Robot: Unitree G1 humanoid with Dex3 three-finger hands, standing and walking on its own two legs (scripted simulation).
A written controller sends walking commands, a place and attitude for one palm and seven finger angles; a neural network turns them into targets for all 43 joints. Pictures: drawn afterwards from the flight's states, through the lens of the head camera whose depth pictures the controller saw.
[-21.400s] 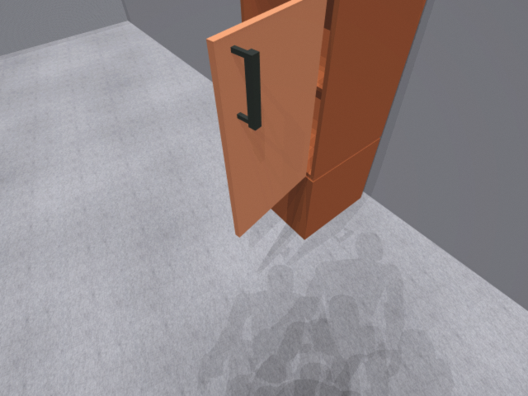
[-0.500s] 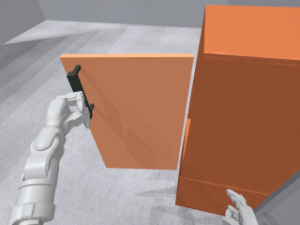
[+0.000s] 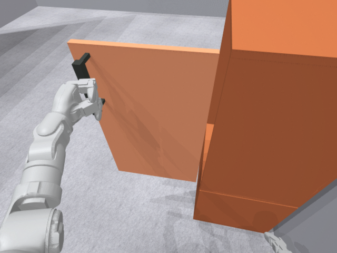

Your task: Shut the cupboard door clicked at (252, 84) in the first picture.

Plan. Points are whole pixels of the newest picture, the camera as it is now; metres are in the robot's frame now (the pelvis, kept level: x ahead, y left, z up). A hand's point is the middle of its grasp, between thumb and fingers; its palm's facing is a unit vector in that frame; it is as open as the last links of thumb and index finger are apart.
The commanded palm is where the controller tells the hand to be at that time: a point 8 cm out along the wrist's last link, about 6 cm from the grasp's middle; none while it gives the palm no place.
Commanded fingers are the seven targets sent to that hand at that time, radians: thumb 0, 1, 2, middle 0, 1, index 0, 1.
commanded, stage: push the door shut along its arc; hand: left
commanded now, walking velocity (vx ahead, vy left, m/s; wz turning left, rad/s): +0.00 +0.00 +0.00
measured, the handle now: (91, 85) +0.48 +0.21 +0.16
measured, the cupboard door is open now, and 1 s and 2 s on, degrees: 91 75 63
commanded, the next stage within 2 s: pull the fist back off the door in 1.24 s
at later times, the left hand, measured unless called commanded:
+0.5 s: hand (112, 91) +0.45 +0.16 +0.16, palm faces -0.25 -0.97 -0.03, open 3.1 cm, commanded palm +0.45 +0.19 +0.16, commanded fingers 0.00 0.90 0.90 -1.30 -1.50 -1.30 -1.50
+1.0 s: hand (133, 77) +0.50 +0.11 +0.17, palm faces -0.35 -0.94 -0.01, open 3.2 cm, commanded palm +0.52 +0.15 +0.16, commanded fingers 0.00 0.90 0.90 -1.30 -1.50 -1.30 -1.50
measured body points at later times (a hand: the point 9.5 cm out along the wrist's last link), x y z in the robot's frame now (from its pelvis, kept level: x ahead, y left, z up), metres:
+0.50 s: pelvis +0.00 +0.01 -0.01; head +0.03 +0.01 +0.44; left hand +0.45 +0.21 +0.17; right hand +0.08 -0.26 -0.12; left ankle +0.04 +0.12 -0.73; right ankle -0.04 -0.11 -0.73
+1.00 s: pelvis +0.00 +0.01 -0.02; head +0.07 +0.00 +0.43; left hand +0.52 +0.16 +0.17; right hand -0.01 -0.28 -0.13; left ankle +0.04 +0.12 -0.73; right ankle -0.04 -0.11 -0.73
